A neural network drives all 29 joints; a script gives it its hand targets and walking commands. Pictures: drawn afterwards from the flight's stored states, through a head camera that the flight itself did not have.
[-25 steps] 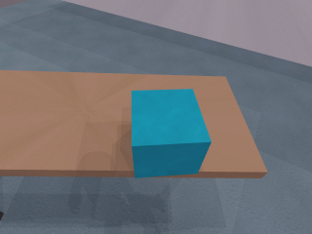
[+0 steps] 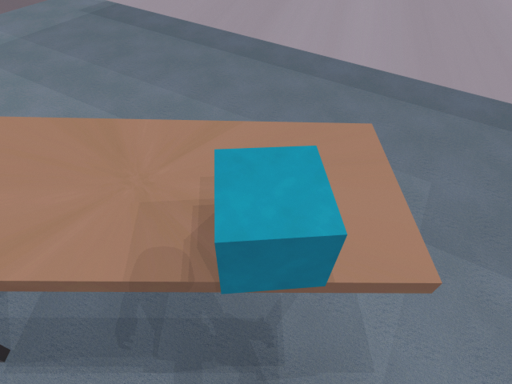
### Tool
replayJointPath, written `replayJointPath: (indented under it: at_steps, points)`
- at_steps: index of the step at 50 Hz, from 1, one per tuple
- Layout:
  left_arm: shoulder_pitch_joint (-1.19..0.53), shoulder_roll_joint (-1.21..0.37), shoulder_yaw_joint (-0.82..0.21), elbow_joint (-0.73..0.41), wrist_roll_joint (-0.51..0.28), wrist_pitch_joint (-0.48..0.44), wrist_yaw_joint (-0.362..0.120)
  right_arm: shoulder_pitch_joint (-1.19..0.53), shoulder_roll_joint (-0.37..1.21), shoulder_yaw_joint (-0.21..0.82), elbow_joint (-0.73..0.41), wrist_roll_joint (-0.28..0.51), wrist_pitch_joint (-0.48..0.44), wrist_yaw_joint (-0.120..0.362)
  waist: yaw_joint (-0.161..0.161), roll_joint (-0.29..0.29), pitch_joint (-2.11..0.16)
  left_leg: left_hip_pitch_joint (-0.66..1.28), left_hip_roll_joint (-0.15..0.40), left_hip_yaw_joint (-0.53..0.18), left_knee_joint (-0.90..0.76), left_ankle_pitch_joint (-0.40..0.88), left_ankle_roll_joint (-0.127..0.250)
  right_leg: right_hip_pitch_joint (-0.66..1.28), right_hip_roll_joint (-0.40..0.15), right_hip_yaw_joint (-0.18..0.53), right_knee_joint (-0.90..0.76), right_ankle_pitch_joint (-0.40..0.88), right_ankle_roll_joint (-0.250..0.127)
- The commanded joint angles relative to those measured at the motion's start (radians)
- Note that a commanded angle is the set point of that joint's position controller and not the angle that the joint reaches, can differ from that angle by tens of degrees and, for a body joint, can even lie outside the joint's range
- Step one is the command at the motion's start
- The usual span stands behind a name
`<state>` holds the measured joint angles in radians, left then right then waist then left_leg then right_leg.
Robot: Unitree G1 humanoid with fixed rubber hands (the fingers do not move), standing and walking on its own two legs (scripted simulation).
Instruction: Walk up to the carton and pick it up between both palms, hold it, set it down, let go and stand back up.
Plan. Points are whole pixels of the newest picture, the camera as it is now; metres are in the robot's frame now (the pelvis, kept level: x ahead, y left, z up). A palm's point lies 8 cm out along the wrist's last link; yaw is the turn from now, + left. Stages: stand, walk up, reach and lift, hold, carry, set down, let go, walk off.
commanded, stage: stand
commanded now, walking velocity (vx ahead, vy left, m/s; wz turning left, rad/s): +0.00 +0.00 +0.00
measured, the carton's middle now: (270, 217) +0.40 +0.00 +0.01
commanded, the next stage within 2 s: none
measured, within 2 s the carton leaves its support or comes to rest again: neither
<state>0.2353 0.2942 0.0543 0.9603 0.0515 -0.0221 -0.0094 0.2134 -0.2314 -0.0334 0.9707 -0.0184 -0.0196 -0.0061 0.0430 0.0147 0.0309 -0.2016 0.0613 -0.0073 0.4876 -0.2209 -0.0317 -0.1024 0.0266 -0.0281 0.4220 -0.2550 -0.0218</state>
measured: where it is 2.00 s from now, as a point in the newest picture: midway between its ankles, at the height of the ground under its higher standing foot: outside the picture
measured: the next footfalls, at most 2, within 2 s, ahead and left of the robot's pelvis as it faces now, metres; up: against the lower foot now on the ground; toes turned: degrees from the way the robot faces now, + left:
none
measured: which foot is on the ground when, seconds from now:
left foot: down 0.00-1.00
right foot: down 0.00-1.00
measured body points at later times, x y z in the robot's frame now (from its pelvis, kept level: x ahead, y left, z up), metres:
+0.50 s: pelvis +0.00 +0.00 +0.00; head +0.00 +0.00 +0.45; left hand +0.06 +0.29 -0.13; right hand +0.09 -0.25 -0.14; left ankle +0.03 +0.14 -0.74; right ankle -0.01 -0.11 -0.74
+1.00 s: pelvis +0.01 +0.00 +0.00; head +0.00 +0.00 +0.45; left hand +0.06 +0.29 -0.13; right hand +0.09 -0.26 -0.14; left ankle +0.03 +0.14 -0.74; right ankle -0.01 -0.11 -0.74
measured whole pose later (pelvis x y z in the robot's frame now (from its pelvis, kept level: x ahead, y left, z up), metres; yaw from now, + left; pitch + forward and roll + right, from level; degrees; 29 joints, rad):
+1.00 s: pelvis +0.01 +0.00 +0.00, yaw +0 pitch -3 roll -1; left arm 0.24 0.29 0.05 0.96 0.05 -0.02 -0.01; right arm 0.21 -0.24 -0.03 0.97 -0.02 -0.02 -0.01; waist 0.04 0.02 0.04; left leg -0.20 0.06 -0.01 0.48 -0.23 -0.03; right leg -0.10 0.03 -0.03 0.42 -0.26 -0.02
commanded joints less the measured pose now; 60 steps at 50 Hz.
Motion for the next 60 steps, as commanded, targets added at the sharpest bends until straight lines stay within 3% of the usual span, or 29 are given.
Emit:
replayJointPath:
  at_steps: [1, 60]
  points:
    - [-0.073, 0.249, 0.033, 0.01, -0.039, -0.025, 0.016, -0.096, -0.267, -0.036, -0.058, 0.002, -0.01, -0.015, -0.051, 0.12, 0.094, 0.001, 0.048, -0.065, -0.146, 0.083, 0.052, -0.085, -0.16, 0.128, -0.153, 0.088, -0.013]
    - [-0.082, 0.245, 0.032, 0.003, -0.042, -0.02, 0.017, -0.106, -0.266, -0.035, -0.059, 0.005, -0.008, -0.015, -0.051, 0.118, 0.078, 0.011, 0.049, -0.062, -0.148, 0.111, 0.048, -0.063, -0.157, 0.114, -0.139, 0.117, -0.01]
